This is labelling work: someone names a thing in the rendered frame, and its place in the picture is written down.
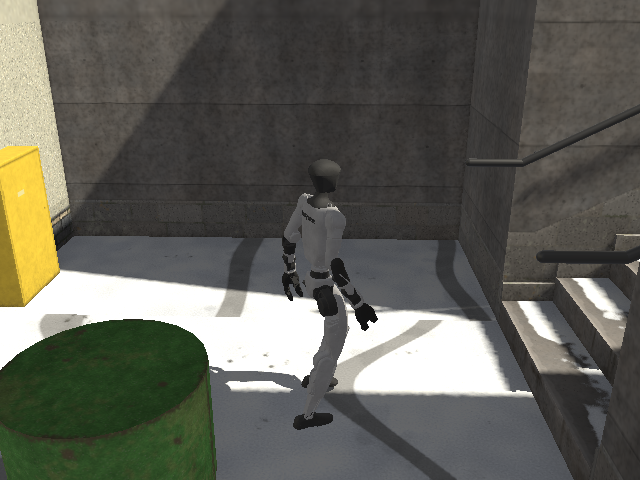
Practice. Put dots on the right robot forearm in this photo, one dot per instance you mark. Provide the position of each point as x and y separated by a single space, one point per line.
354 298

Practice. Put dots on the left robot forearm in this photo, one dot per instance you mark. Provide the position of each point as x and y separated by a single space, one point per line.
289 256

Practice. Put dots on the robot right upper arm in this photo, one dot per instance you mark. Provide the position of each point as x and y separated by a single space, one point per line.
335 223

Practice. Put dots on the right robot thigh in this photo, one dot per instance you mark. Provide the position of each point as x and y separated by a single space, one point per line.
331 306

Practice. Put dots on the robot left foot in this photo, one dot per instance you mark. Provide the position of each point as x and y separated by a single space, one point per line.
305 382

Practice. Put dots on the robot left hand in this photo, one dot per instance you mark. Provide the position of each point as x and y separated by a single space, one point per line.
291 278

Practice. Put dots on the robot left upper arm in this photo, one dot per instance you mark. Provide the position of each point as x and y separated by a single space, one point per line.
291 232

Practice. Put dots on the robot right hand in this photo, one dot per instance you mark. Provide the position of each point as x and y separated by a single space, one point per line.
364 314

